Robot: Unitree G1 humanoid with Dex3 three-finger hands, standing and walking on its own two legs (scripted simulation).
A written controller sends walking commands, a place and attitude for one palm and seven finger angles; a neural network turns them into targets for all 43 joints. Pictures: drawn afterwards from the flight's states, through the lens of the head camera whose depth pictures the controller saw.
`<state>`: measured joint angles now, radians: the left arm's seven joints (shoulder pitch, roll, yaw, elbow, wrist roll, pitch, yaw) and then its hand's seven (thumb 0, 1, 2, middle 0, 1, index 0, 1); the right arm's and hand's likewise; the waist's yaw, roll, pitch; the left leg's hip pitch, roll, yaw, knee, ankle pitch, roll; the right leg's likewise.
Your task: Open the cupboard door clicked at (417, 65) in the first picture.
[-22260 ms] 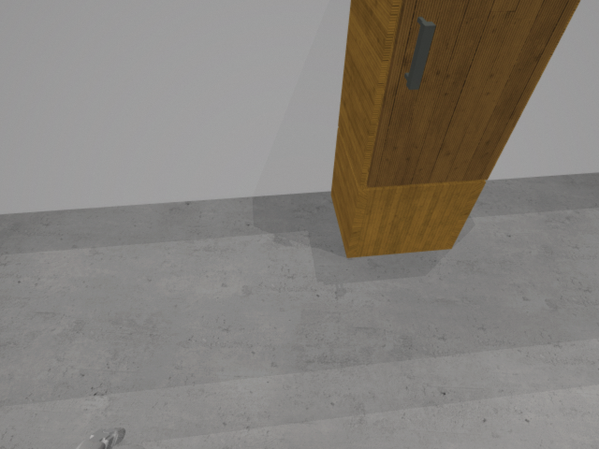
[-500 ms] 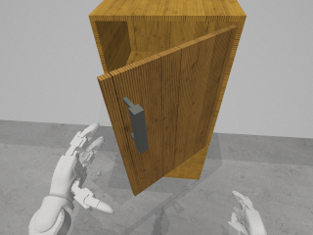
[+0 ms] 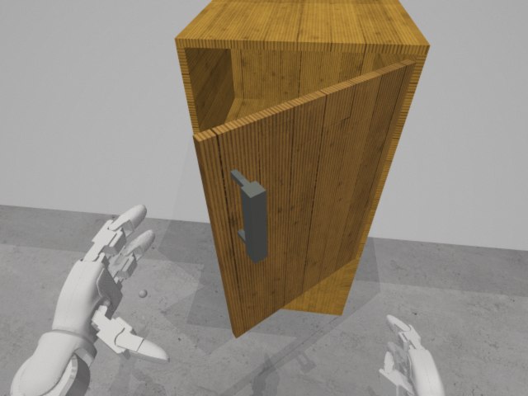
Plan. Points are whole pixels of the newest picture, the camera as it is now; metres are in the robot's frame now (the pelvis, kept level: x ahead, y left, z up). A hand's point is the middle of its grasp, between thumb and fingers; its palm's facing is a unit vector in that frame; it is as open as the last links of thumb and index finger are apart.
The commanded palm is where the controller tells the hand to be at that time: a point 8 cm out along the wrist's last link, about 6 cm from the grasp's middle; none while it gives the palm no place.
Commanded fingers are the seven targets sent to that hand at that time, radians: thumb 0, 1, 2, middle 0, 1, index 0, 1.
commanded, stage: draw the hand back to the body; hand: left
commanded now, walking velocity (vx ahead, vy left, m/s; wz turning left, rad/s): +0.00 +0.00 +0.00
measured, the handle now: (247, 216) +0.35 +0.07 +0.12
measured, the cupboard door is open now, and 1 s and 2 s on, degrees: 42 42 42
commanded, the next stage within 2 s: step back with the hand held close in 1.08 s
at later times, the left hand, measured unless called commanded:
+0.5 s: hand (89, 271) +0.21 +0.24 +0.15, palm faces +0.38 -0.85 -0.37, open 11.5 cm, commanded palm +0.16 +0.28 +0.17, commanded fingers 0.00 0.58 0.76 -0.19 -0.30 -0.19 -0.30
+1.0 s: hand (78, 264) +0.22 +0.26 +0.15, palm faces +0.43 -0.82 -0.39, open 7.5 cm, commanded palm +0.17 +0.30 +0.18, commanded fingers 0.00 0.90 0.90 -0.20 -0.30 -0.20 -0.30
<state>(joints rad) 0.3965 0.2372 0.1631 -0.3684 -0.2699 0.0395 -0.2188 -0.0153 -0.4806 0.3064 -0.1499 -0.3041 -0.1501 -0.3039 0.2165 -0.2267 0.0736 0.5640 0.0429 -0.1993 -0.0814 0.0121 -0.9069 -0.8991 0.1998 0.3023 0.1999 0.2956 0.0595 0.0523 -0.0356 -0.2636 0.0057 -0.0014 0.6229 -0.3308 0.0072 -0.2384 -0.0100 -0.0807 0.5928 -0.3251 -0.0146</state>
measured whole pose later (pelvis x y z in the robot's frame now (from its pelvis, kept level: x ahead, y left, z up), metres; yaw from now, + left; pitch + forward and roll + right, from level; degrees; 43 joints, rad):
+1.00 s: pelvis +0.02 +0.00 +0.02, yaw -2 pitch -4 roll +0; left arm 0.43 0.32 0.31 -0.32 -0.05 -0.08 0.11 0.01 0.87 0.89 -0.21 -0.31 -0.21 -0.31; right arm 0.16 -0.22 0.02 0.66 0.00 -0.09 -0.08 0.01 -0.91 -0.90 0.20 0.30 0.20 0.30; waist 0.07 0.06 0.04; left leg -0.06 0.01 0.03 0.38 -0.24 0.00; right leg -0.05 0.01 -0.05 0.35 -0.22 -0.01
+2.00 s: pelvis -0.11 +0.02 -0.01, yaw +2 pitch -2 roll -1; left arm 0.53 0.39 0.44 -0.54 -0.01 -0.22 0.15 0.01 0.89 0.90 -0.21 -0.31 -0.21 -0.31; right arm 0.23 -0.21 0.01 0.58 0.00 -0.07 -0.07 0.01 -0.91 -0.90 0.20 0.30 0.20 0.30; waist 0.01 0.00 0.06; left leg -0.47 -0.01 0.02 0.72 -0.36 0.03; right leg -0.40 0.00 -0.01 0.60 -0.17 0.01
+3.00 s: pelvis -0.32 +0.01 +0.02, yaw -3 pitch +1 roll +3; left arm 0.54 0.40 0.43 -0.40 -0.02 -0.22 0.13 0.01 0.88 0.90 -0.21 -0.31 -0.21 -0.31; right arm 0.30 -0.22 -0.01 0.72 -0.01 -0.10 -0.08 0.01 -0.91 -0.90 0.20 0.30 0.20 0.30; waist 0.02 -0.04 -0.09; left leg -0.54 0.01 0.03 1.01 -0.27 -0.02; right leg -0.24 0.00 -0.06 0.46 -0.25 -0.08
